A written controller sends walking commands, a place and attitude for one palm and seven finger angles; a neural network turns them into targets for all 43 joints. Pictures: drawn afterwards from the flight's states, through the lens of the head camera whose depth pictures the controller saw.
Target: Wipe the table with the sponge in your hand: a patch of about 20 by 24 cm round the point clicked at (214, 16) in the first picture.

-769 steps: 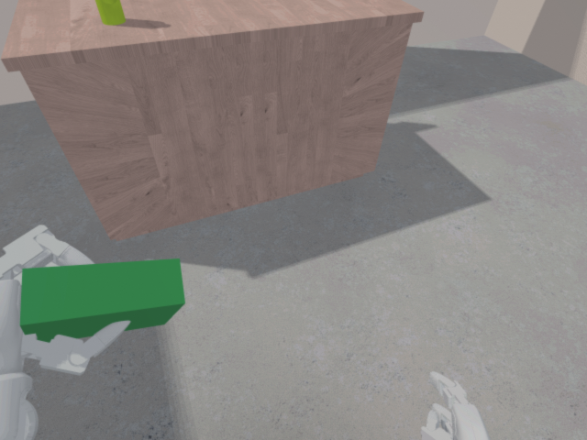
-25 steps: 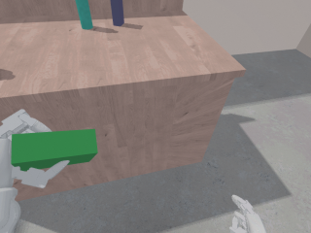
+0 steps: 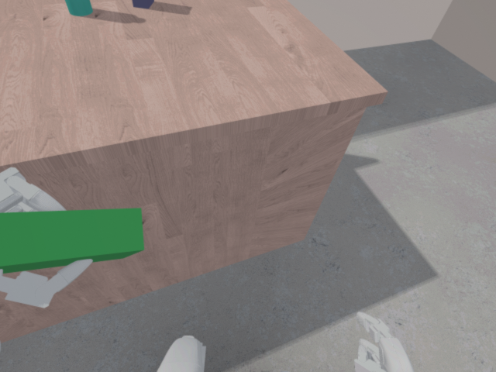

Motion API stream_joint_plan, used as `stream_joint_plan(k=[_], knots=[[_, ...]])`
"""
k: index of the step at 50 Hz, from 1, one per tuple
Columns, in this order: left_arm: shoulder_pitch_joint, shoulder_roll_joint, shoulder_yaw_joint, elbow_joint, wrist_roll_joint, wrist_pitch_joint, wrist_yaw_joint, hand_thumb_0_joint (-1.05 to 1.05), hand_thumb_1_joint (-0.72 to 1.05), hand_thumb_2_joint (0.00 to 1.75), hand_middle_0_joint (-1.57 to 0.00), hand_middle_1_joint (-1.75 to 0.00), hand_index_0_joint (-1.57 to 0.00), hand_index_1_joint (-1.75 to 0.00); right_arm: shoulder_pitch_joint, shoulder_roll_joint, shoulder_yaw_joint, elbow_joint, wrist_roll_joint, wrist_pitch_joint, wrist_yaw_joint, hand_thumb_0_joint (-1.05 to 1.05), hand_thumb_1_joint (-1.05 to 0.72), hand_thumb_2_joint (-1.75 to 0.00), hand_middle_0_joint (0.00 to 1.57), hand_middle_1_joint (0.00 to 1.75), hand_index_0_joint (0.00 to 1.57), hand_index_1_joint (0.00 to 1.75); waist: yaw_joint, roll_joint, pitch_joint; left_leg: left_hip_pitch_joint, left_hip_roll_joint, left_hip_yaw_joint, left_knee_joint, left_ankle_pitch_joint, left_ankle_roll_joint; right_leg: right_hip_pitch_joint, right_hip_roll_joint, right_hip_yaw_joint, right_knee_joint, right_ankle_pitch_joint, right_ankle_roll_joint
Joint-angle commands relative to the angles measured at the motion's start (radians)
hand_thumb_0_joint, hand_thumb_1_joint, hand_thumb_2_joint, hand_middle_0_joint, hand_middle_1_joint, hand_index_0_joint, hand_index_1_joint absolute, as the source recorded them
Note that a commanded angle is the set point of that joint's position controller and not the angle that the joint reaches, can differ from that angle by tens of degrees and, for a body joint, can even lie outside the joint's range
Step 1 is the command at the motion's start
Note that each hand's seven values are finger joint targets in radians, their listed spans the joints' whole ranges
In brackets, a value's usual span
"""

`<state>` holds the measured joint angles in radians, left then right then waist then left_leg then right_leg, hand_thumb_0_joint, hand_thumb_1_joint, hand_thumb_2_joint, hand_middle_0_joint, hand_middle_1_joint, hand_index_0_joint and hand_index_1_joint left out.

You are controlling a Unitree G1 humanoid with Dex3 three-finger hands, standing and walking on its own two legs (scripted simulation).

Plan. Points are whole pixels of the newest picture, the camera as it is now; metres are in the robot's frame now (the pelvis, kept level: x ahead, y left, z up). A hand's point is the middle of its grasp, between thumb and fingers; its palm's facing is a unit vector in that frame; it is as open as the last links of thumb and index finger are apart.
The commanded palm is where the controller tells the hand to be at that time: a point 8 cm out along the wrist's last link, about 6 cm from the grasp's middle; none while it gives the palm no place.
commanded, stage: shuffle to correct the standing spot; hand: left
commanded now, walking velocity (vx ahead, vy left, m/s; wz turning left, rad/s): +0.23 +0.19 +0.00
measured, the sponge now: (93, 238) +0.24 +0.21 +0.15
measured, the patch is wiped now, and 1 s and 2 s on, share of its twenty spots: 0.00 0.00 0.00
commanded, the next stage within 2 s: come to a stop and stand still in 1.16 s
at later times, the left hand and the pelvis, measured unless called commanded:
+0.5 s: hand (6, 179) +0.29 +0.32 +0.17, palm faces +0.37 -0.80 -0.47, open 9.0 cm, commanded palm +0.24 +0.36 +0.19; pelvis +0.08 +0.08 +0.01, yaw +0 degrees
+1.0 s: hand out of the picture +0.35 +0.37 +0.19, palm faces +0.44 -0.77 -0.46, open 9.0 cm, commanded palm +0.30 +0.40 +0.19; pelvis +0.14 +0.12 +0.01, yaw +0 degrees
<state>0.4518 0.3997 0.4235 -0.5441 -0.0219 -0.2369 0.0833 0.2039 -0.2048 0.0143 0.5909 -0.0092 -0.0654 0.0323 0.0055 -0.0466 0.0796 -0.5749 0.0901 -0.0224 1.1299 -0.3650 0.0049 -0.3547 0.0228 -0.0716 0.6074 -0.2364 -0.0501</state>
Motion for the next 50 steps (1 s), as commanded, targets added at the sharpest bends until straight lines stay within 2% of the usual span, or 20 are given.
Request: stream_joint_plan(k=[1,3,5,6,7,12,13,15,16,21,25,27,30,33,39,40,41,42,46,50], knots=[[-0.136,0.195,0.078,-0.302,-0.01,-0.063,0.029,0.0,0.1,1.3,-1.2,-1.6,-1.2,-1.6,-0.058,-0.089,-0.042,-0.146,-0.001,-0.097,-0.039,0.0,-0.9,-0.9,0.2,0.3,0.2,0.3,-0.011,0.02,-0.164,0.417,-0.04,0.14,-0.406,0.138,0.002,-0.192,-0.21,0.136,-0.262,-0.303,-0.074],[-0.133,0.196,0.08,-0.267,0.0,-0.06,0.03,0.0,0.1,1.3,-1.2,-1.6,-1.2,-1.6,-0.015,-0.094,-0.046,-0.14,0.002,-0.13,-0.061,0.0,-0.9,-0.9,0.2,0.3,0.2,0.3,-0.008,0.157,-0.197,0.486,-0.082,0.146,-0.585,0.066,0.007,-0.115,-0.144,0.102,-0.067,-0.344,-0.042],[-0.177,0.176,0.096,-0.281,0.008,-0.082,0.038,0.0,0.1,1.3,-1.2,-1.6,-1.2,-1.6,-0.013,-0.142,-0.069,-0.157,0.009,-0.15,-0.07,0.0,-0.9,-0.9,0.2,0.3,0.2,0.3,0.0,0.502,-0.191,0.512,0.158,-0.261,-0.807,-0.126,0.138,-0.245,0.01,-0.017,0.362,-0.378,0.036],[-0.183,0.191,0.111,-0.223,0.01,-0.082,0.043,0.0,0.1,1.3,-1.2,-1.6,-1.2,-1.6,-0.039,-0.121,-0.069,-0.167,0.014,-0.161,-0.073,0.0,-0.9,-0.9,0.2,0.3,0.2,0.3,-0.014,0.432,-0.131,0.437,0.238,-0.397,-0.876,-0.036,0.22,-0.286,0.019,0.009,0.555,-0.383,0.04],[-0.21,0.222,0.143,-0.176,0.019,-0.091,0.043,0.0,0.1,1.3,-1.2,-1.6,-1.2,-1.6,-0.033,-0.131,-0.084,-0.148,0.015,-0.161,-0.07,0.0,-0.9,-0.9,0.2,0.3,0.2,0.3,0.0,0.253,-0.14,0.415,0.222,-0.34,-0.833,0.101,0.232,-0.293,-0.026,0.047,0.571,-0.329,0.042],[-0.125,0.155,0.088,-0.092,0.009,-0.063,0.038,0.0,0.1,1.3,-1.2,-1.6,-1.2,-1.6,-0.037,-0.126,-0.063,-0.135,0.028,-0.145,-0.054,0.0,-0.9,-0.9,0.2,0.3,0.2,0.3,0.022,0.275,-0.157,0.122,0.088,-0.054,-0.655,0.001,0.137,0.146,-0.04,-0.041,0.065,-0.168,0.046],[-0.085,0.145,0.07,-0.076,0.012,-0.053,0.04,0.0,0.1,1.3,-1.2,-1.6,-1.2,-1.6,-0.041,-0.117,-0.058,-0.138,0.029,-0.139,-0.05,0.0,-0.9,-0.9,0.2,0.3,0.2,0.3,0.036,0.153,-0.158,0.003,0.039,0.0,-0.522,-0.088,0.097,0.286,-0.062,0.027,-0.075,-0.164,0.03],[-0.084,0.193,0.089,-0.053,0.008,-0.021,0.042,0.0,0.1,1.3,-1.2,-1.6,-1.2,-1.6,-0.065,-0.111,-0.06,-0.152,0.019,-0.12,-0.04,0.0,-0.9,-0.9,0.2,0.3,0.2,0.3,0.042,-0.337,-0.069,-0.27,-0.097,0.053,0.066,-0.122,0.004,0.265,-0.453,0.718,-0.417,-0.361,-0.123],[-0.109,0.191,0.096,-0.055,0.002,-0.021,0.041,0.0,0.1,1.3,-1.2,-1.6,-1.2,-1.6,-0.086,-0.137,-0.061,-0.139,0.009,-0.109,-0.034,0.0,-0.9,-0.9,0.2,0.3,0.2,0.3,0.031,-0.193,-0.03,-0.279,-0.047,-0.027,0.17,-0.049,-0.014,0.204,-0.473,0.654,-0.427,-0.262,-0.151],[-0.126,0.203,0.111,-0.127,0.006,-0.06,0.043,0.0,0.1,1.3,-1.2,-1.6,-1.2,-1.6,-0.074,-0.111,-0.048,-0.102,0.012,-0.105,-0.047,0.0,-0.9,-0.9,0.2,0.3,0.2,0.3,0.01,-0.057,-0.091,-0.107,0.035,-0.016,-0.086,0.047,-0.016,0.185,-0.343,0.293,-0.24,0.229,-0.111],[-0.173,0.165,0.069,-0.15,0.008,-0.056,0.063,0.0,0.1,1.3,-1.2,-1.6,-1.2,-1.6,-0.062,-0.077,-0.047,-0.111,0.001,-0.13,-0.06,0.0,-0.9,-0.9,0.2,0.3,0.2,0.3,0.024,-0.093,-0.184,0.282,-0.065,0.175,-0.492,0.157,0.012,0.122,-0.264,0.142,-0.199,0.099,-0.065],[-0.175,0.154,0.053,-0.184,0.01,-0.056,0.068,0.0,0.1,1.3,-1.2,-1.6,-1.2,-1.6,-0.057,-0.093,-0.059,-0.114,0.0,-0.152,-0.074,0.0,-0.9,-0.9,0.2,0.3,0.2,0.3,0.018,0.021,-0.219,0.422,-0.085,0.184,-0.634,0.187,0.018,0.119,-0.208,0.097,-0.057,0.052,-0.031],[-0.196,0.151,0.053,-0.233,0.016,-0.078,0.069,0.0,0.1,1.3,-1.2,-1.6,-1.2,-1.6,-0.043,-0.135,-0.086,-0.138,0.016,-0.153,-0.07,0.0,-0.9,-0.9,0.2,0.3,0.2,0.3,0.001,0.379,-0.259,0.61,0.229,-0.308,-0.778,0.297,0.201,-0.203,-0.037,0.007,0.473,-0.35,0.052],[-0.122,0.173,0.096,-0.144,0.012,-0.058,0.061,0.0,0.1,1.3,-1.2,-1.6,-1.2,-1.6,-0.036,-0.124,-0.086,-0.115,0.014,-0.139,-0.071,0.0,-0.9,-0.9,0.2,0.3,0.2,0.3,-0.009,0.265,-0.195,0.462,0.212,-0.283,-0.775,0.312,0.237,-0.225,-0.093,0.038,0.519,-0.328,0.053],[-0.018,0.154,0.093,-0.156,0.0,-0.034,0.071,0.0,0.1,1.3,-1.2,-1.6,-1.2,-1.6,-0.059,-0.111,-0.056,-0.131,0.027,-0.122,-0.066,0.0,-0.9,-0.9,0.2,0.3,0.2,0.3,0.019,0.186,-0.186,0.102,0.075,0.001,-0.634,-0.078,0.094,0.252,-0.053,-0.028,-0.091,-0.123,0.047],[-0.02,0.18,0.106,-0.136,0.007,-0.028,0.073,0.0,0.1,1.3,-1.2,-1.6,-1.2,-1.6,-0.052,-0.096,-0.057,-0.134,0.022,-0.112,-0.068,0.0,-0.9,-0.9,0.2,0.3,0.2,0.3,0.021,-0.015,-0.172,0.0,-0.014,0.084,-0.415,-0.139,0.05,0.297,-0.165,0.182,-0.249,-0.233,-0.003],[-0.024,0.211,0.126,-0.104,0.0,-0.015,0.074,0.0,0.1,1.3,-1.2,-1.6,-1.2,-1.6,-0.063,-0.087,-0.054,-0.144,0.018,-0.098,-0.067,0.0,-0.9,-0.9,0.2,0.3,0.2,0.3,0.021,-0.286,-0.128,-0.161,-0.108,0.121,-0.125,-0.156,0.006,0.306,-0.394,0.597,-0.383,-0.267,-0.106],[-0.09,0.218,0.139,-0.126,-0.011,-0.012,0.077,0.0,0.1,1.3,-1.2,-1.6,-1.2,-1.6,-0.082,-0.109,-0.053,-0.139,0.012,-0.095,-0.065,0.0,-0.9,-0.9,0.2,0.3,0.2,0.3,0.022,-0.231,-0.1,-0.209,-0.065,0.028,0.047,-0.107,-0.015,0.268,-0.464,0.626,-0.403,-0.177,-0.147],[-0.1,0.179,0.102,-0.052,-0.001,-0.031,0.065,0.0,0.1,1.3,-1.2,-1.6,-1.2,-1.6,-0.071,-0.106,-0.041,-0.083,0.012,-0.091,-0.065,0.0,-0.9,-0.9,0.2,0.3,0.2,0.3,0.008,-0.023,-0.115,-0.163,-0.013,0.013,0.014,0.024,-0.033,0.293,-0.35,0.325,-0.237,0.359,-0.119],[-0.162,0.12,0.024,-0.057,0.004,-0.044,0.067,0.0,0.1,1.3,-1.2,-1.6,-1.2,-1.6,-0.074,-0.09,-0.043,-0.1,0.008,-0.101,-0.069,0.0,-0.9,-0.9,0.2,0.3,0.2,0.3,0.016,-0.112,-0.152,0.077,-0.043,0.126,-0.33,0.116,-0.008,0.244,-0.282,0.137,-0.216,0.402,-0.071]])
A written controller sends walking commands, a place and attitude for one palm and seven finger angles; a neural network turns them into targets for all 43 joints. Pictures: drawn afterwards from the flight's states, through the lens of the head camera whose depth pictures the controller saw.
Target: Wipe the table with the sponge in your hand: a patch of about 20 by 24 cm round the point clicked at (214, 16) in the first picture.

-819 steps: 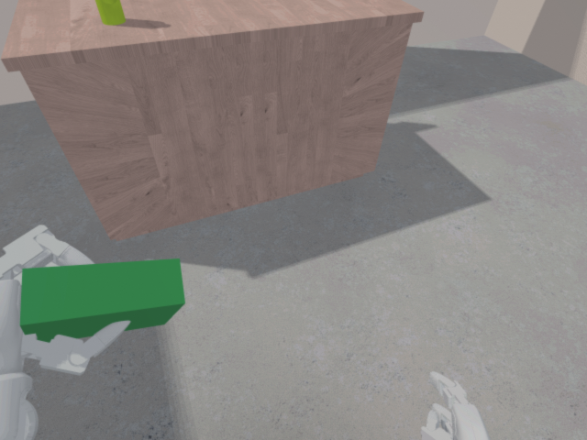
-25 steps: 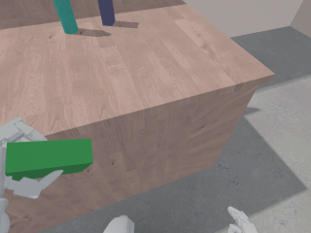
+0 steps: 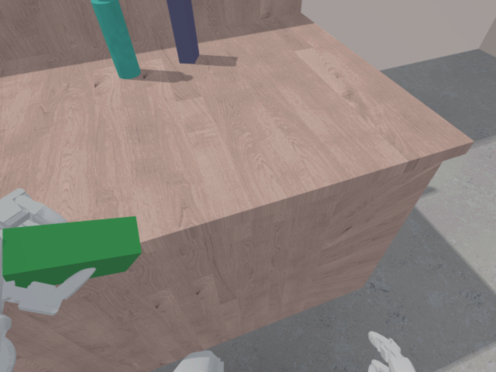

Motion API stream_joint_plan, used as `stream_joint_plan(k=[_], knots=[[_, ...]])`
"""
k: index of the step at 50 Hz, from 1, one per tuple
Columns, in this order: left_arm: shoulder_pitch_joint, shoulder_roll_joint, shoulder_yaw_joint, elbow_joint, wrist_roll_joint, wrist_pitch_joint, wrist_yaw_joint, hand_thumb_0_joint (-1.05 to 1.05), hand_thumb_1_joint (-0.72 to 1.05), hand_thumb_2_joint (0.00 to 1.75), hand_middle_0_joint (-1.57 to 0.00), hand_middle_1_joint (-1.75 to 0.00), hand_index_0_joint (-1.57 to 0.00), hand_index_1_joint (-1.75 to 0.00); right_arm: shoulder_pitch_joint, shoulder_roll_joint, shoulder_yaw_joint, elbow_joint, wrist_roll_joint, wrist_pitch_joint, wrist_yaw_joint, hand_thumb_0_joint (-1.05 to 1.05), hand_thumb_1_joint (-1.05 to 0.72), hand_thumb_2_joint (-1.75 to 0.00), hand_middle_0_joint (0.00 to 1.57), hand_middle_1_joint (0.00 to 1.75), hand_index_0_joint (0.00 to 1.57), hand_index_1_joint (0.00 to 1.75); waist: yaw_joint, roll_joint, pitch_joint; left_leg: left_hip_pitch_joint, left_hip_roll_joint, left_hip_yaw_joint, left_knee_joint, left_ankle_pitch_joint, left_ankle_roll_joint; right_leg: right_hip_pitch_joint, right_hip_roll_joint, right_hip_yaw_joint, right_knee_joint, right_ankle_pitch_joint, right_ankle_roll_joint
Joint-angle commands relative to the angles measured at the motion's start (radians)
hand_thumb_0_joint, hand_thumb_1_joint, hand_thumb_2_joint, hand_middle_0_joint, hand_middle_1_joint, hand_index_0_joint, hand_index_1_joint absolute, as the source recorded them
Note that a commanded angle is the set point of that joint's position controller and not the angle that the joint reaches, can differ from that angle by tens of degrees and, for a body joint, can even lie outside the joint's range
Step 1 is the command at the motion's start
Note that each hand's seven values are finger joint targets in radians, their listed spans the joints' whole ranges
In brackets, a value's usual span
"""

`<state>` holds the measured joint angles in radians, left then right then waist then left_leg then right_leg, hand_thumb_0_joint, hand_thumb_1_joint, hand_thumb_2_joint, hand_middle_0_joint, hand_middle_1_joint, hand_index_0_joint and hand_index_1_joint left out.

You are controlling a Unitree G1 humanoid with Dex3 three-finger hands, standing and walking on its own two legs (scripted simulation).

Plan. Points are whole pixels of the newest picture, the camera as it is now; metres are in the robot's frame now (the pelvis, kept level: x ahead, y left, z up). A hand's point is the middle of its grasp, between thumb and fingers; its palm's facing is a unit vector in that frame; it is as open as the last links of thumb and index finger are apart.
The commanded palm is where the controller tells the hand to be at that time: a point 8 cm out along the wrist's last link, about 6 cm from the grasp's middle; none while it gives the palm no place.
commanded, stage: shuffle to correct the standing spot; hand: left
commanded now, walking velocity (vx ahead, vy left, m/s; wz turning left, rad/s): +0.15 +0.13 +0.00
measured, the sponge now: (95, 250) +0.23 +0.22 +0.14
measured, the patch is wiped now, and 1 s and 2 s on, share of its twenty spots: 0.00 0.00 0.00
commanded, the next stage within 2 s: come to a stop and stand still in 0.16 s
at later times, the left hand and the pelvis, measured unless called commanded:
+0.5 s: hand (33, 227) +0.24 +0.29 +0.17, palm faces +0.46 -0.79 -0.40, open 9.0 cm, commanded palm +0.20 +0.32 +0.18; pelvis +0.04 +0.04 -0.01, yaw -1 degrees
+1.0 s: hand (37, 218) +0.26 +0.30 +0.17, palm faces +0.41 -0.85 -0.35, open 9.0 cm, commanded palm +0.21 +0.33 +0.18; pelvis +0.04 +0.05 +0.01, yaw -1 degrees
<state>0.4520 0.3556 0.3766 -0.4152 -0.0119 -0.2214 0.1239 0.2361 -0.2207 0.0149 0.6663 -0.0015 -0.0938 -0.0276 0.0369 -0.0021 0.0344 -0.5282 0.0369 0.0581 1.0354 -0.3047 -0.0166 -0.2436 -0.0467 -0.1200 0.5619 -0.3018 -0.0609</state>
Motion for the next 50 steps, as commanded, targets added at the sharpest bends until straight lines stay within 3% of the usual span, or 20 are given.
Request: stream_joint_plan(k=[1,5,6,7,8,9,10,12,14,18,19,20,21,22,23,27,30,32,40,50], knots=[[-0.181,0.181,0.077,-0.217,-0.008,-0.062,0.034,0.0,0.1,1.3,-1.2,-1.6,-1.2,-1.6,-0.126,-0.075,-0.047,-0.178,0.001,-0.085,-0.014,0.0,-0.9,-0.9,0.2,0.3,0.2,0.3,-0.012,-0.151,-0.117,0.118,-0.005,0.072,-0.318,0.054,0.023,0.108,-0.215,0.195,-0.161,0.446,-0.057],[-0.166,0.192,0.08,-0.308,-0.008,-0.054,0.041,0.0,0.1,1.3,-1.2,-1.6,-1.2,-1.6,-0.117,-0.085,-0.067,-0.203,-0.004,-0.094,-0.011,0.0,-0.9,-0.9,0.2,0.3,0.2,0.3,-0.001,-0.123,-0.135,0.295,-0.038,0.106,-0.514,0.148,0.038,0.08,-0.184,0.175,-0.101,0.262,-0.029],[-0.163,0.21,0.101,-0.335,-0.011,-0.059,0.041,0.0,0.1,1.3,-1.2,-1.6,-1.2,-1.6,-0.112,-0.106,-0.076,-0.209,0.0,-0.096,-0.015,0.0,-0.9,-0.9,0.2,0.3,0.2,0.3,-0.017,-0.028,-0.138,0.375,-0.009,0.049,-0.564,0.138,0.051,0.016,-0.165,0.172,-0.008,0.193,-0.011],[-0.138,0.192,0.094,-0.35,-0.015,-0.065,0.039,0.0,0.1,1.3,-1.2,-1.6,-1.2,-1.6,-0.102,-0.115,-0.082,-0.213,0.007,-0.093,-0.016,0.0,-0.9,-0.9,0.2,0.3,0.2,0.3,-0.022,0.107,-0.171,0.459,0.079,-0.087,-0.607,0.189,0.102,-0.057,-0.094,0.109,0.139,0.124,0.025],[-0.133,0.198,0.103,-0.37,-0.015,-0.073,0.042,0.0,0.1,1.3,-1.2,-1.6,-1.2,-1.6,-0.1,-0.127,-0.083,-0.219,0.011,-0.088,-0.012,0.0,-0.9,-0.9,0.2,0.3,0.2,0.3,-0.026,0.257,-0.199,0.544,0.2,-0.274,-0.64,0.25,0.168,-0.193,-0.006,0.053,0.284,-0.097,0.057],[-0.139,0.209,0.115,-0.361,-0.01,-0.079,0.041,0.0,0.1,1.3,-1.2,-1.6,-1.2,-1.6,-0.104,-0.123,-0.086,-0.225,0.013,-0.088,-0.008,0.0,-0.9,-0.9,0.2,0.3,0.2,0.3,-0.022,0.271,-0.176,0.5,0.257,-0.388,-0.713,0.242,0.216,-0.253,0.037,0.066,0.429,-0.284,0.053],[-0.1,0.238,0.149,-0.294,-0.009,-0.073,0.04,0.0,0.1,1.3,-1.2,-1.6,-1.2,-1.6,-0.109,-0.112,-0.079,-0.208,0.004,-0.085,-0.016,0.0,-0.9,-0.9,0.2,0.3,0.2,0.3,-0.028,0.261,-0.141,0.441,0.272,-0.402,-0.75,0.149,0.235,-0.28,0.015,0.079,0.482,-0.294,0.047],[-0.089,0.237,0.167,-0.299,-0.012,-0.068,0.038,0.0,0.1,1.3,-1.2,-1.6,-1.2,-1.6,-0.105,-0.098,-0.074,-0.201,0.006,-0.085,-0.017,0.0,-0.9,-0.9,0.2,0.3,0.2,0.3,-0.035,0.255,-0.098,0.333,0.244,-0.352,-0.756,0.028,0.233,-0.256,-0.013,0.087,0.477,-0.234,0.046],[-0.056,0.201,0.152,-0.301,-0.021,-0.064,0.034,0.0,0.1,1.3,-1.2,-1.6,-1.2,-1.6,-0.098,-0.105,-0.075,-0.199,0.014,-0.087,-0.014,0.0,-0.9,-0.9,0.2,0.3,0.2,0.3,-0.027,0.219,-0.109,0.27,0.19,-0.215,-0.723,0.059,0.197,-0.154,-0.004,0.049,0.302,-0.157,0.054],[-0.018,0.178,0.129,-0.231,-0.029,-0.034,0.036,0.0,0.1,1.3,-1.2,-1.6,-1.2,-1.6,-0.102,-0.098,-0.045,-0.204,0.017,-0.092,-0.02,0.0,-0.9,-0.9,0.2,0.3,0.2,0.3,-0.022,0.102,-0.129,0.19,0.148,-0.124,-0.658,-0.014,0.101,0.08,0.04,0.03,-0.087,0.014,0.066],[-0.038,0.178,0.122,-0.209,-0.024,-0.027,0.038,0.0,0.1,1.3,-1.2,-1.6,-1.2,-1.6,-0.102,-0.092,-0.041,-0.204,0.012,-0.089,-0.022,0.0,-0.9,-0.9,0.2,0.3,0.2,0.3,-0.027,0.031,-0.128,0.161,0.11,-0.086,-0.61,-0.06,0.072,0.118,0.015,0.089,-0.164,0.033,0.055],[-0.067,0.176,0.11,-0.194,-0.02,-0.021,0.036,0.0,0.1,1.3,-1.2,-1.6,-1.2,-1.6,-0.099,-0.088,-0.042,-0.206,0.006,-0.086,-0.022,0.0,-0.9,-0.9,0.2,0.3,0.2,0.3,-0.034,-0.067,-0.116,0.152,0.046,-0.034,-0.522,-0.091,0.04,0.084,-0.052,0.238,-0.231,0.006,0.018],[-0.093,0.181,0.107,-0.191,-0.025,-0.013,0.035,0.0,0.1,1.3,-1.2,-1.6,-1.2,-1.6,-0.113,-0.086,-0.035,-0.206,-0.003,-0.084,-0.022,0.0,-0.9,-0.9,0.2,0.3,0.2,0.3,-0.041,-0.096,-0.078,0.171,0.006,-0.019,-0.443,-0.074,0.019,0.002,-0.135,0.368,-0.297,-0.019,-0.021],[-0.115,0.138,0.057,-0.152,-0.031,0.007,0.027,0.0,0.1,1.3,-1.2,-1.6,-1.2,-1.6,-0.096,-0.083,-0.038,-0.189,0.006,-0.083,-0.02,0.0,-0.9,-0.9,0.2,0.3,0.2,0.3,-0.036,-0.173,-0.055,0.187,-0.012,-0.016,-0.387,-0.046,0.008,-0.047,-0.17,0.409,-0.314,-0.059,-0.041],[-0.145,0.124,0.03,-0.167,-0.03,0.017,0.023,0.0,0.1,1.3,-1.2,-1.6,-1.2,-1.6,-0.109,-0.093,-0.046,-0.192,0.011,-0.079,-0.017,0.0,-0.9,-0.9,0.2,0.3,0.2,0.3,-0.029,-0.184,-0.041,0.2,-0.007,-0.03,-0.358,0.004,0.008,-0.062,-0.182,0.415,-0.308,-0.01,-0.056],[-0.246,0.163,0.036,-0.225,-0.022,0.005,0.038,0.0,0.1,1.3,-1.2,-1.6,-1.2,-1.6,-0.135,-0.088,-0.025,-0.171,0.004,-0.083,-0.033,0.0,-0.9,-0.9,0.2,0.3,0.2,0.3,-0.02,-0.045,-0.112,0.323,0.009,-0.06,-0.556,0.15,0.026,0.017,-0.097,0.233,-0.182,0.158,0.006],[-0.214,0.154,0.029,-0.26,-0.017,0.002,0.04,0.0,0.1,1.3,-1.2,-1.6,-1.2,-1.6,-0.145,-0.092,-0.028,-0.19,0.005,-0.074,-0.036,0.0,-0.9,-0.9,0.2,0.3,0.2,0.3,-0.011,0.088,-0.154,0.372,0.06,-0.113,-0.612,0.306,0.042,0.051,-0.023,0.168,-0.134,0.215,0.04],[-0.16,0.151,0.039,-0.274,-0.018,-0.008,0.042,0.0,0.1,1.3,-1.2,-1.6,-1.2,-1.6,-0.151,-0.088,-0.025,-0.199,0.004,-0.072,-0.036,0.0,-0.9,-0.9,0.2,0.3,0.2,0.3,-0.01,0.142,-0.155,0.324,0.085,-0.152,-0.66,0.292,0.049,0.105,0.0,0.136,-0.119,0.212,0.048],[-0.003,0.162,0.081,-0.23,-0.039,-0.01,0.035,0.0,0.1,1.3,-1.2,-1.6,-1.2,-1.6,-0.128,-0.099,-0.036,-0.227,0.007,-0.046,-0.032,0.0,-0.9,-0.9,0.2,0.3,0.2,0.3,-0.015,0.066,-0.158,0.268,0.048,-0.102,-0.661,0.255,0.022,0.162,0.0,0.148,-0.182,0.276,0.04],[-0.142,0.141,0.018,-0.229,-0.028,-0.005,0.032,0.0,0.1,1.3,-1.2,-1.6,-1.2,-1.6,-0.136,-0.108,-0.038,-0.222,0.007,-0.051,-0.045,0.0,-0.9,-0.9,0.2,0.3,0.2,0.3,-0.018,0.056,-0.107,0.287,0.04,-0.092,-0.704,0.074,0.032,0.105,-0.001,0.168,-0.248,0.162,0.048]])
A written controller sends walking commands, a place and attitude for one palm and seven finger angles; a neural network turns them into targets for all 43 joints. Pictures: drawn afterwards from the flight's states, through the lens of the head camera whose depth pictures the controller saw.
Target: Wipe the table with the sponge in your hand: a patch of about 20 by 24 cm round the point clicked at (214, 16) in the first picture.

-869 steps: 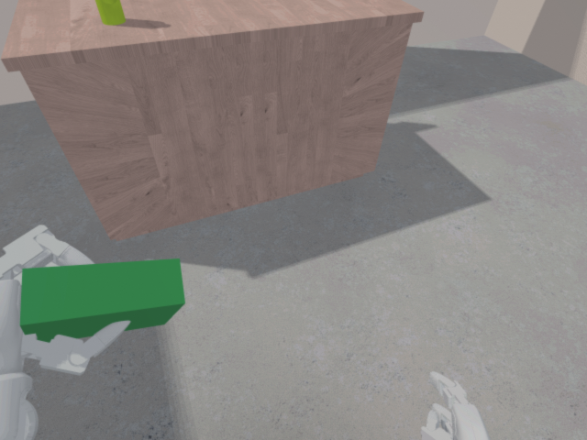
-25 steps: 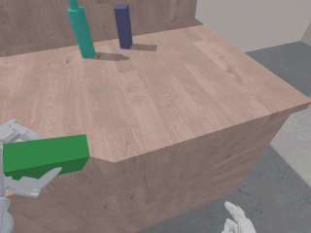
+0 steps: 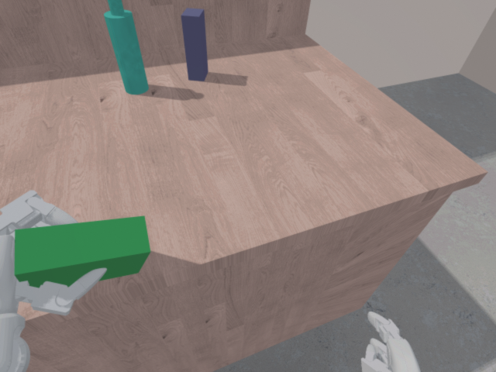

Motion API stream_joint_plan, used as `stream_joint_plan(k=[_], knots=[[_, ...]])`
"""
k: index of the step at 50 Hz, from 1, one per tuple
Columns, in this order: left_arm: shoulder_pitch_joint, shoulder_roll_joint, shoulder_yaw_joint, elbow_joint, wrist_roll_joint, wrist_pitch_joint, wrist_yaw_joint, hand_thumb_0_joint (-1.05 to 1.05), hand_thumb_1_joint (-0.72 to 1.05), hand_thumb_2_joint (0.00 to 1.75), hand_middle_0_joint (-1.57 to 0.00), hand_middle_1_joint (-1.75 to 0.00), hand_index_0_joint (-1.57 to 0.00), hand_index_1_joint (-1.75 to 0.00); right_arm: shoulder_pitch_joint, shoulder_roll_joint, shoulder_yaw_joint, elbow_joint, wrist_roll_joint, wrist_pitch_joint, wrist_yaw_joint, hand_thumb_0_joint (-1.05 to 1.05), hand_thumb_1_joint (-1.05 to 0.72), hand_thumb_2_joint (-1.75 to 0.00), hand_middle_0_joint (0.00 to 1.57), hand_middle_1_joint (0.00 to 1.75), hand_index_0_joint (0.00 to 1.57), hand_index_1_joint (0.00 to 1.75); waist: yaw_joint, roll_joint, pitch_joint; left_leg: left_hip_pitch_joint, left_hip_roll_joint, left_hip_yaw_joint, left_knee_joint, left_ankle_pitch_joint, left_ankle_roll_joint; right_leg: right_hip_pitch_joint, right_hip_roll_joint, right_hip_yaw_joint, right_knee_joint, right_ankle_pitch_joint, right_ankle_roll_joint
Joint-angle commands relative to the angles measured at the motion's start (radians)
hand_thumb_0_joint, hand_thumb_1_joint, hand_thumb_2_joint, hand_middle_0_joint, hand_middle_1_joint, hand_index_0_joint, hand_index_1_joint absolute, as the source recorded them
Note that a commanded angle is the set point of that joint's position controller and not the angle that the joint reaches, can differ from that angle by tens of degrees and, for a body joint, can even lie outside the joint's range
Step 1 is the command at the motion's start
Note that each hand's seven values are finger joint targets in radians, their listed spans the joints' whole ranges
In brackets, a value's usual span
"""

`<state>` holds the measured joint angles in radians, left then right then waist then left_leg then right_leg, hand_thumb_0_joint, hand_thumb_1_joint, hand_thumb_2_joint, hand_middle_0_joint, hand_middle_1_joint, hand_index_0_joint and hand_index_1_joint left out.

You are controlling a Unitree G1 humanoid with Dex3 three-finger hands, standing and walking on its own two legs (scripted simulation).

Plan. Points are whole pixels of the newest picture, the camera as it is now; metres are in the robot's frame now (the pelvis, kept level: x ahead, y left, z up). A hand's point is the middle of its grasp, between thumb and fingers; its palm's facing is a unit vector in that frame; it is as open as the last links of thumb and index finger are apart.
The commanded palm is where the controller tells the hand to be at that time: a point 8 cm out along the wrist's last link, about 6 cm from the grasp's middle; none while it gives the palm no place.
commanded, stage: come to a stop and stand still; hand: left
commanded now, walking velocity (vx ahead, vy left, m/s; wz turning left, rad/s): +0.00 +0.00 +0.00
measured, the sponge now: (106, 251) +0.23 +0.21 +0.13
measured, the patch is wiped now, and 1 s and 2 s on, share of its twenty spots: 0.00 0.00 0.00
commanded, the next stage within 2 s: look again from close up in 0.64 s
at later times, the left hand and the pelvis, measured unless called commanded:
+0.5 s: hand (44, 231) +0.23 +0.28 +0.17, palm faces +0.41 -0.81 -0.42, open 9.0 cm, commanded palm +0.16 +0.30 +0.17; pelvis +0.00 +0.02 -0.01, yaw -1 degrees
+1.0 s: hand (51, 249) +0.21 +0.26 +0.16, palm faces +0.40 -0.84 -0.36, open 9.0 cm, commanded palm +0.15 +0.30 +0.17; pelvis -0.02 +0.02 +0.00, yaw -1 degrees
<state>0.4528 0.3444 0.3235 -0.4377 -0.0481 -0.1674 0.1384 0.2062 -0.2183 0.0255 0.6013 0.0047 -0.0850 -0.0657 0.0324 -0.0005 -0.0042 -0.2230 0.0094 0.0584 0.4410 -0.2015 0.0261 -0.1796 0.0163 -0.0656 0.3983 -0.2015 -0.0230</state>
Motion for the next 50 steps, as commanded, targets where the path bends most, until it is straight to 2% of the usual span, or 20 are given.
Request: stream_joint_plan(k=[1,2,3,4,5,6,8,11,14,16,17,19,21,25,30,33,35,42,45,50], knots=[[-1.116,0.944,0.375,-0.561,0.037,-0.232,0.033,0.0,0.1,1.3,-1.2,-1.6,-1.2,-1.6,0.015,-0.14,0.107,-0.288,0.081,-0.054,-0.059,0.0,-0.9,-0.9,0.2,0.3,0.2,0.3,-0.093,0.249,0.1,-0.257,0.02,-0.095,-0.054,-0.228,0.028,-0.032,-0.047,0.112,-0.03,-0.116,0.067],[-0.636,0.388,0.299,0.014,0.033,-0.143,0.012,0.0,0.1,1.3,-1.2,-1.6,-1.2,-1.6,-0.026,-0.028,0.007,-0.199,0.058,-0.108,-0.021,0.0,-0.9,-0.9,0.2,0.3,0.2,0.3,-0.028,0.038,0.043,-0.105,0.123,-0.115,-0.012,-0.125,0.016,-0.206,-0.116,0.095,-0.011,-0.286,0.011],[-0.539,0.361,0.231,-0.022,0.03,-0.126,-0.002,0.0,0.1,1.3,-1.2,-1.6,-1.2,-1.6,-0.102,-0.089,-0.002,-0.149,0.002,-0.111,0.013,0.0,-0.9,-0.9,0.2,0.3,0.2,0.3,-0.024,-0.018,0.058,-0.048,0.059,-0.079,-0.033,-0.158,-0.002,-0.201,-0.071,0.14,-0.088,-0.232,-0.005],[-0.489,0.366,0.215,0.015,0.024,-0.126,-0.005,0.0,0.1,1.3,-1.2,-1.6,-1.2,-1.6,-0.08,-0.149,-0.034,-0.159,-0.016,-0.115,0.023,0.0,-0.9,-0.9,0.2,0.3,0.2,0.3,-0.008,0.007,0.012,-0.002,0.036,-0.062,0.02,-0.143,-0.005,-0.21,-0.097,0.203,-0.107,-0.173,-0.037],[-0.412,0.315,0.183,-0.012,0.017,-0.139,-0.023,0.0,0.1,1.3,-1.2,-1.6,-1.2,-1.6,-0.042,-0.136,-0.041,-0.175,-0.012,-0.121,0.031,0.0,-0.9,-0.9,0.2,0.3,0.2,0.3,-0.014,0.002,-0.08,0.018,0.029,-0.067,0.07,-0.118,-0.004,-0.168,-0.136,0.238,-0.086,-0.118,-0.049],[-0.288,0.219,0.125,-0.008,-0.004,-0.132,-0.034,0.0,0.1,1.3,-1.2,-1.6,-1.2,-1.6,-0.061,-0.126,-0.036,-0.176,-0.006,-0.124,0.048,0.0,-0.9,-0.9,0.2,0.3,0.2,0.3,-0.013,0.041,-0.147,0.061,0.035,-0.063,0.064,-0.088,-0.001,-0.133,-0.133,0.217,-0.031,-0.064,-0.052],[-0.132,0.143,0.08,-0.142,0.0,-0.114,-0.044,0.0,0.1,1.3,-1.2,-1.6,-1.2,-1.6,-0.055,-0.133,-0.044,-0.199,-0.003,-0.121,0.063,0.0,-0.9,-0.9,0.2,0.3,0.2,0.3,-0.009,0.074,-0.175,0.058,0.052,-0.06,0.031,-0.044,0.0,-0.065,-0.105,0.172,-0.007,0.016,-0.028],[0.034,0.155,0.117,-0.234,0.0,-0.094,-0.034,0.0,0.1,1.3,-1.2,-1.6,-1.2,-1.6,-0.092,-0.13,-0.042,-0.211,0.002,-0.122,0.072,0.0,-0.9,-0.9,0.2,0.3,0.2,0.3,-0.009,0.038,-0.166,0.056,0.08,-0.071,-0.001,0.05,0.008,-0.032,-0.075,0.103,0.034,0.102,-0.005],[0.03,0.22,0.219,-0.256,-0.001,-0.093,-0.022,0.0,0.1,1.3,-1.2,-1.6,-1.2,-1.6,-0.103,-0.131,-0.045,-0.217,-0.005,-0.103,0.054,0.0,-0.9,-0.9,0.2,0.3,0.2,0.3,-0.018,-0.048,-0.108,-0.002,0.084,-0.084,-0.006,0.119,0.002,-0.025,-0.077,0.084,0.041,0.139,0.001],[-0.031,0.309,0.296,-0.287,-0.005,-0.101,-0.003,0.0,0.1,1.3,-1.2,-1.6,-1.2,-1.6,-0.1,-0.135,-0.047,-0.214,-0.005,-0.087,0.033,0.0,-0.9,-0.9,0.2,0.3,0.2,0.3,-0.026,0.0,-0.119,0.011,0.087,-0.1,-0.032,0.162,0.0,-0.021,-0.073,0.079,0.076,0.13,0.001],[-0.036,0.246,0.259,-0.259,-0.012,-0.099,0.003,0.0,0.1,1.3,-1.2,-1.6,-1.2,-1.6,-0.091,-0.121,-0.049,-0.205,-0.004,-0.081,0.028,0.0,-0.9,-0.9,0.2,0.3,0.2,0.3,-0.028,0.056,-0.12,0.018,0.097,-0.099,-0.034,0.211,0.003,-0.014,-0.072,0.063,0.091,0.135,0.003],[-0.052,0.217,0.235,-0.201,-0.012,-0.093,0.004,0.0,0.1,1.3,-1.2,-1.6,-1.2,-1.6,-0.075,-0.119,-0.054,-0.194,0.0,-0.081,0.026,0.0,-0.9,-0.9,0.2,0.3,0.2,0.3,-0.026,0.128,-0.121,0.047,0.104,-0.094,-0.016,0.286,-0.002,-0.021,-0.076,0.059,0.083,0.14,0.005],[-0.062,0.198,0.209,-0.195,-0.009,-0.086,0.0,0.0,0.1,1.3,-1.2,-1.6,-1.2,-1.6,-0.071,-0.116,-0.058,-0.189,0.008,-0.082,0.026,0.0,-0.9,-0.9,0.2,0.3,0.2,0.3,-0.031,0.142,-0.128,0.08,0.101,-0.09,0.006,0.339,-0.007,-0.021,-0.081,0.058,0.073,0.159,0.004],[-0.063,0.138,0.135,-0.234,0.003,-0.079,-0.017,0.0,0.1,1.3,-1.2,-1.6,-1.2,-1.6,-0.071,-0.126,-0.062,-0.194,0.012,-0.09,0.032,0.0,-0.9,-0.9,0.2,0.3,0.2,0.3,-0.035,0.066,-0.112,0.073,0.105,-0.097,0.004,0.258,-0.008,-0.009,-0.077,0.055,0.04,0.161,0.005],[-0.091,0.14,0.123,-0.234,0.011,-0.067,-0.009,0.0,0.1,1.3,-1.2,-1.6,-1.2,-1.6,-0.089,-0.119,-0.058,-0.192,0.011,-0.093,0.025,0.0,-0.9,-0.9,0.2,0.3,0.2,0.3,-0.033,0.025,-0.067,0.03,0.105,-0.109,-0.053,0.025,-0.003,-0.022,-0.078,0.072,0.015,0.079,0.007],[-0.132,0.149,0.134,-0.224,0.014,-0.067,-0.002,0.0,0.1,1.3,-1.2,-1.6,-1.2,-1.6,-0.091,-0.116,-0.054,-0.191,0.009,-0.088,0.017,0.0,-0.9,-0.9,0.2,0.3,0.2,0.3,-0.031,0.094,-0.04,0.01,0.106,-0.122,-0.101,-0.09,-0.004,-0.038,-0.07,0.077,0.013,0.015,0.003],[-0.14,0.153,0.141,-0.197,0.013,-0.066,-0.001,0.0,0.1,1.3,-1.2,-1.6,-1.2,-1.6,-0.095,-0.108,-0.047,-0.19,0.007,-0.087,0.014,0.0,-0.9,-0.9,0.2,0.3,0.2,0.3,-0.029,0.085,-0.023,-0.012,0.107,-0.131,-0.117,-0.154,-0.001,-0.037,-0.07,0.084,-0.009,-0.01,0.002],[-0.138,0.127,0.111,-0.18,0.013,-0.058,-0.005,0.0,0.1,1.3,-1.2,-1.6,-1.2,-1.6,-0.096,-0.105,-0.038,-0.194,0.004,-0.091,0.016,0.0,-0.9,-0.9,0.2,0.3,0.2,0.3,-0.024,0.079,-0.024,-0.012,0.107,-0.133,-0.137,-0.204,0.0,-0.031,-0.062,0.086,-0.028,-0.025,0.004],[-0.132,0.134,0.112,-0.196,0.011,-0.055,-0.005,0.0,0.1,1.3,-1.2,-1.6,-1.2,-1.6,-0.095,-0.106,-0.042,-0.2,0.007,-0.096,0.018,0.0,-0.9,-0.9,0.2,0.3,0.2,0.3,-0.026,0.027,-0.034,-0.01,0.096,-0.119,-0.108,-0.173,0.001,-0.023,-0.075,0.105,-0.047,-0.021,-0.001],[-0.105,0.14,0.12,-0.2,0.009,-0.058,-0.001,0.0,0.1,1.3,-1.2,-1.6,-1.2,-1.6,-0.096,-0.108,-0.046,-0.193,0.006,-0.099,0.017,0.0,-0.9,-0.9,0.2,0.3,0.2,0.3,-0.026,0.039,-0.057,0.002,0.09,-0.108,-0.083,-0.104,0.002,-0.004,-0.085,0.112,-0.046,0.026,-0.003]])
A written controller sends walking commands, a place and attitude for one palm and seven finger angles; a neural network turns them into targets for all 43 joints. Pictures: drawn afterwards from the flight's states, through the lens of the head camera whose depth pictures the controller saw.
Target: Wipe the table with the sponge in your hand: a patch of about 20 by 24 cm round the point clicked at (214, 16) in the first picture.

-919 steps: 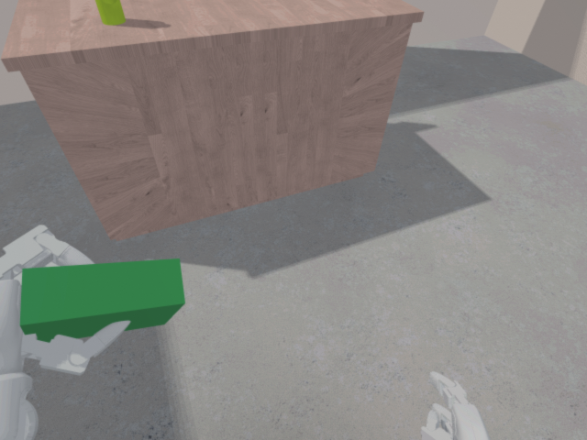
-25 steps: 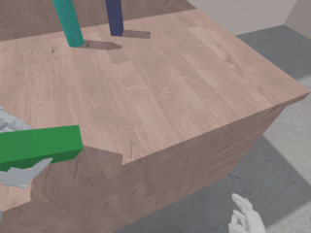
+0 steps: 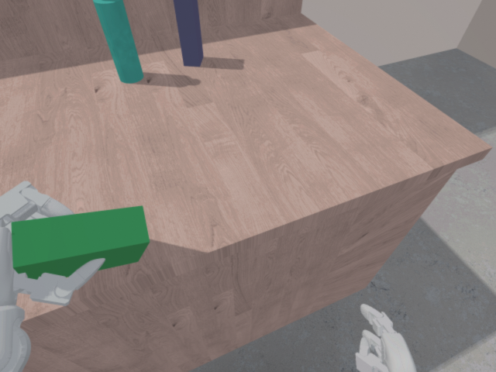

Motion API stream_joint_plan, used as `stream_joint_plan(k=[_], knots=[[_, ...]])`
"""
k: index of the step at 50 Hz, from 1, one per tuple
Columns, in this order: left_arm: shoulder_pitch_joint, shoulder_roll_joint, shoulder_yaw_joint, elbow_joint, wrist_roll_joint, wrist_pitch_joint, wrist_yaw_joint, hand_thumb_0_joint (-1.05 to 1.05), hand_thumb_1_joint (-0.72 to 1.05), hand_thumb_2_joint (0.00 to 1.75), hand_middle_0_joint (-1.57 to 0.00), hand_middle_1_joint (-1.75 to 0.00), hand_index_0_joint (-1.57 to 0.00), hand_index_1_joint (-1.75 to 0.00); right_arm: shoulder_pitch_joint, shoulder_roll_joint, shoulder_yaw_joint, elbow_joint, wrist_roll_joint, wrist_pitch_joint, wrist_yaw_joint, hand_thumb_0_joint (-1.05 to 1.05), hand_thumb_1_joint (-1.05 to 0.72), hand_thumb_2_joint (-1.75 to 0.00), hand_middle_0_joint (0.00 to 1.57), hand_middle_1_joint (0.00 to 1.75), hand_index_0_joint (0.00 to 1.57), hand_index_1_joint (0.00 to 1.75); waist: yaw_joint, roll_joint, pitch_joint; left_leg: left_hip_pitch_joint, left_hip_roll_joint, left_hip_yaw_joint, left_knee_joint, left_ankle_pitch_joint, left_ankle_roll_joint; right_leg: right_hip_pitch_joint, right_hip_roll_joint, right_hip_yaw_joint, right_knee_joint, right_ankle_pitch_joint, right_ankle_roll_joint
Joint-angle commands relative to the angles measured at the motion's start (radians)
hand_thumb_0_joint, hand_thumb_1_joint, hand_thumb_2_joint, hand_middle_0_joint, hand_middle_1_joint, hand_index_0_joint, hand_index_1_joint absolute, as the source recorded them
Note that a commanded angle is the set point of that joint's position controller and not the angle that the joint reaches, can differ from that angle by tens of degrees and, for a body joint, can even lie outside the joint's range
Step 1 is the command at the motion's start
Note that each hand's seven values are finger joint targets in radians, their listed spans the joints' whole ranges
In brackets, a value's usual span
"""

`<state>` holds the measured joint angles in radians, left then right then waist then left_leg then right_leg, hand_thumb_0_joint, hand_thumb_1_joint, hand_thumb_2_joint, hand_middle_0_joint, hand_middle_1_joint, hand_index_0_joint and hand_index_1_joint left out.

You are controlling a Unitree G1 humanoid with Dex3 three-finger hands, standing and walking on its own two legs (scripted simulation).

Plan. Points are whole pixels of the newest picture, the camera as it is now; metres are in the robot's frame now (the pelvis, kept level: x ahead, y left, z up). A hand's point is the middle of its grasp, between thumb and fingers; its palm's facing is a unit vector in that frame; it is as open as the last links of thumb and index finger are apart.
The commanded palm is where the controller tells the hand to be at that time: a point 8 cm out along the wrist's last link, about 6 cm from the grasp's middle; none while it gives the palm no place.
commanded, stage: come to a stop and stand still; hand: left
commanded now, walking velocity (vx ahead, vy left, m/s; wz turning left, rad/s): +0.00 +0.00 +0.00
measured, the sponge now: (105, 242) +0.24 +0.21 +0.14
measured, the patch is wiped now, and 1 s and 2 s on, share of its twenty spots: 0.00 0.00 0.00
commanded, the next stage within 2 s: look again from close up in 1.02 s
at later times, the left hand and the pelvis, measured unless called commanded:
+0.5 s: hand (56, 240) +0.22 +0.25 +0.17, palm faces +0.39 -0.86 -0.33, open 9.0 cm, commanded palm +0.17 +0.28 +0.18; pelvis +0.02 +0.00 +0.00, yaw +0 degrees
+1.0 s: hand (40, 228) +0.24 +0.28 +0.16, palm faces +0.41 -0.85 -0.34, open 9.0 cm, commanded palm +0.18 +0.30 +0.18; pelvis +0.02 +0.02 +0.00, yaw +1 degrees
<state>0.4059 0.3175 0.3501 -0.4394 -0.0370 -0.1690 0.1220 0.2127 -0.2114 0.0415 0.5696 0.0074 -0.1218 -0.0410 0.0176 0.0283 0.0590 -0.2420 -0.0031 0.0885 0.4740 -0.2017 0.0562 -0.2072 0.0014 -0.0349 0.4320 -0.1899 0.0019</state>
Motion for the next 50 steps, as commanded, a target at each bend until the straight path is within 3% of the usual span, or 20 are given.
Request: stream_joint_plan(k=[1,6,7,8,9,10,11,13,15,17,19,21,22,24,26,32,36,37,41,50], knots=[[-0.049,0.184,0.108,-0.203,-0.003,-0.052,0.019,0.0,0.1,1.3,-1.2,-1.6,-1.2,-1.6,-0.107,-0.119,-0.062,-0.159,0.006,-0.061,-0.008,0.0,-0.9,-0.9,0.2,0.3,0.2,0.3,-0.01,0.013,-0.12,0.027,0.1,-0.14,-0.115,-0.093,-0.03,0.018,-0.07,0.084,-0.076,0.013,-0.028],[-0.036,0.189,0.11,-0.227,-0.008,-0.06,0.019,0.0,0.1,1.3,-1.2,-1.6,-1.2,-1.6,-0.112,-0.123,-0.067,-0.154,0.009,-0.063,-0.009,0.0,-0.9,-0.9,0.2,0.3,0.2,0.3,-0.011,0.023,-0.14,0.051,0.1,-0.142,-0.098,-0.02,-0.03,0.027,-0.077,0.081,-0.063,0.065,-0.029],[-0.998,1.006,0.683,-0.437,0.139,-0.165,0.01,0.0,0.1,1.3,-1.2,-1.6,-1.2,-1.6,0.003,-0.143,-0.084,-0.122,-0.058,-0.087,-0.007,0.0,-0.9,-0.9,0.2,0.3,0.2,0.3,0.041,-0.227,-0.044,-0.106,0.117,-0.115,0.046,0.088,-0.014,-0.052,-0.117,0.112,-0.142,0.16,-0.006],[-0.415,0.384,0.294,0.156,0.034,-0.12,-0.035,0.0,0.1,1.3,-1.2,-1.6,-1.2,-1.6,-0.065,-0.033,-0.038,-0.067,-0.012,-0.079,-0.006,0.0,-0.9,-0.9,0.2,0.3,0.2,0.3,0.005,-0.205,-0.214,0.046,0.018,-0.122,0.018,0.089,-0.024,-0.045,-0.145,0.151,-0.079,0.141,-0.082],[-0.17,0.277,0.206,0.065,-0.005,-0.123,-0.034,0.0,0.1,1.3,-1.2,-1.6,-1.2,-1.6,-0.058,-0.084,-0.082,-0.128,-0.002,-0.086,-0.004,0.0,-0.9,-0.9,0.2,0.3,0.2,0.3,0.039,-0.13,-0.148,0.063,0.052,-0.113,-0.019,0.084,-0.044,-0.02,-0.118,0.202,-0.12,0.141,-0.056],[-0.117,0.204,0.136,0.058,-0.018,-0.12,-0.037,0.0,0.1,1.3,-1.2,-1.6,-1.2,-1.6,-0.029,-0.119,-0.098,-0.132,0.007,-0.092,0.002,0.0,-0.9,-0.9,0.2,0.3,0.2,0.3,0.022,-0.034,-0.189,0.082,0.05,-0.112,-0.063,0.073,-0.041,0.03,-0.114,0.18,-0.083,0.094,-0.054],[-0.049,0.099,0.037,0.023,-0.038,-0.122,-0.044,0.0,0.1,1.3,-1.2,-1.6,-1.2,-1.6,-0.068,-0.11,-0.094,-0.131,0.022,-0.098,0.013,0.0,-0.9,-0.9,0.2,0.3,0.2,0.3,0.022,0.144,-0.216,0.125,0.073,-0.1,-0.093,0.091,-0.03,0.02,-0.093,0.125,-0.023,0.063,-0.041],[-0.029,0.138,0.031,-0.13,-0.024,-0.13,-0.036,0.0,0.1,1.3,-1.2,-1.6,-1.2,-1.6,-0.067,-0.125,-0.092,-0.14,0.016,-0.096,0.037,0.0,-0.9,-0.9,0.2,0.3,0.2,0.3,0.028,0.214,-0.193,0.019,0.123,-0.146,-0.131,0.044,-0.009,0.054,-0.072,0.09,0.029,0.014,-0.019],[-0.016,0.151,0.017,-0.188,-0.012,-0.13,-0.027,0.0,0.1,1.3,-1.2,-1.6,-1.2,-1.6,-0.081,-0.117,-0.082,-0.153,0.018,-0.1,0.044,0.0,-0.9,-0.9,0.2,0.3,0.2,0.3,0.028,0.089,-0.141,-0.07,0.124,-0.154,-0.153,-0.088,-0.006,0.078,-0.065,0.084,0.012,-0.02,-0.013],[-0.024,0.218,0.087,-0.22,-0.005,-0.127,-0.01,0.0,0.1,1.3,-1.2,-1.6,-1.2,-1.6,-0.094,-0.123,-0.082,-0.162,0.017,-0.104,0.033,0.0,-0.9,-0.9,0.2,0.3,0.2,0.3,0.023,-0.052,-0.126,-0.096,0.113,-0.159,-0.145,-0.161,-0.011,0.079,-0.058,0.065,-0.019,-0.06,-0.009],[-0.054,0.255,0.139,-0.214,-0.009,-0.125,-0.002,0.0,0.1,1.3,-1.2,-1.6,-1.2,-1.6,-0.092,-0.12,-0.082,-0.166,0.012,-0.102,0.015,0.0,-0.9,-0.9,0.2,0.3,0.2,0.3,0.017,-0.15,-0.106,-0.051,0.077,-0.142,-0.097,-0.151,-0.018,0.012,-0.074,0.115,-0.097,-0.11,-0.018],[-0.103,0.302,0.196,-0.21,-0.012,-0.128,0.012,0.0,0.1,1.3,-1.2,-1.6,-1.2,-1.6,-0.109,-0.12,-0.081,-0.147,0.008,-0.093,0.0,0.0,-0.9,-0.9,0.2,0.3,0.2,0.3,0.009,-0.115,-0.093,0.009,0.062,-0.13,-0.067,-0.108,-0.026,-0.058,-0.084,0.14,-0.133,-0.137,-0.029],[-0.108,0.242,0.158,-0.163,-0.014,-0.127,0.008,0.0,0.1,1.3,-1.2,-1.6,-1.2,-1.6,-0.099,-0.113,-0.079,-0.141,0.006,-0.09,-0.006,0.0,-0.9,-0.9,0.2,0.3,0.2,0.3,0.001,-0.083,-0.088,0.01,0.066,-0.138,-0.077,-0.103,-0.023,-0.056,-0.087,0.13,-0.127,-0.13,-0.03],[-0.133,0.204,0.121,-0.141,-0.011,-0.126,0.003,0.0,0.1,1.3,-1.2,-1.6,-1.2,-1.6,-0.088,-0.113,-0.078,-0.134,0.008,-0.091,-0.008,0.0,-0.9,-0.9,0.2,0.3,0.2,0.3,0.002,0.033,-0.089,0.019,0.075,-0.137,-0.104,-0.075,-0.024,-0.032,-0.067,0.123,-0.098,-0.055,-0.032],[-0.15,0.191,0.101,-0.156,-0.007,-0.127,0.001,0.0,0.1,1.3,-1.2,-1.6,-1.2,-1.6,-0.1,-0.111,-0.074,-0.127,0.008,-0.098,-0.005,0.0,-0.9,-0.9,0.2,0.3,0.2,0.3,0.006,0.087,-0.112,0.042,0.081,-0.127,-0.113,-0.027,-0.028,0.005,-0.053,0.096,-0.07,0.029,-0.027],[-0.114,0.167,0.054,-0.227,0.005,-0.109,-0.003,0.0,0.1,1.3,-1.2,-1.6,-1.2,-1.6,-0.095,-0.116,-0.071,-0.138,0.005,-0.094,0.011,0.0,-0.9,-0.9,0.2,0.3,0.2,0.3,0.009,0.026,-0.185,0.083,0.088,-0.131,-0.086,0.211,-0.037,0.089,-0.041,0.042,-0.032,0.183,-0.014],[-0.055,0.222,0.126,-0.249,0.002,-0.098,0.004,0.0,0.1,1.3,-1.2,-1.6,-1.2,-1.6,-0.105,-0.117,-0.073,-0.147,0.007,-0.075,0.013,0.0,-0.9,-0.9,0.2,0.3,0.2,0.3,0.012,0.02,-0.192,0.077,0.085,-0.128,-0.077,0.276,-0.053,0.108,-0.04,0.037,-0.025,0.21,-0.016],[-0.032,0.2,0.117,-0.233,-0.002,-0.098,0.001,0.0,0.1,1.3,-1.2,-1.6,-1.2,-1.6,-0.097,-0.111,-0.072,-0.149,0.006,-0.066,0.012,0.0,-0.9,-0.9,0.2,0.3,0.2,0.3,0.01,0.014,-0.195,0.076,0.087,-0.129,-0.076,0.291,-0.053,0.114,-0.043,0.028,-0.023,0.215,-0.016],[-0.04,0.222,0.142,-0.254,-0.006,-0.096,0.003,0.0,0.1,1.3,-1.2,-1.6,-1.2,-1.6,-0.102,-0.11,-0.074,-0.158,0.009,-0.053,0.009,0.0,-0.9,-0.9,0.2,0.3,0.2,0.3,0.007,0.057,-0.175,0.073,0.096,-0.126,-0.094,0.263,-0.062,0.103,-0.038,0.025,-0.02,0.177,-0.015],[-0.058,0.182,0.089,-0.222,-0.001,-0.087,0.002,0.0,0.1,1.3,-1.2,-1.6,-1.2,-1.6,-0.091,-0.116,-0.079,-0.154,0.012,-0.043,0.008,0.0,-0.9,-0.9,0.2,0.3,0.2,0.3,0.005,0.035,-0.149,0.034,0.1,-0.134,-0.117,0.115,-0.05,0.125,-0.048,0.031,-0.051,0.143,-0.012]])
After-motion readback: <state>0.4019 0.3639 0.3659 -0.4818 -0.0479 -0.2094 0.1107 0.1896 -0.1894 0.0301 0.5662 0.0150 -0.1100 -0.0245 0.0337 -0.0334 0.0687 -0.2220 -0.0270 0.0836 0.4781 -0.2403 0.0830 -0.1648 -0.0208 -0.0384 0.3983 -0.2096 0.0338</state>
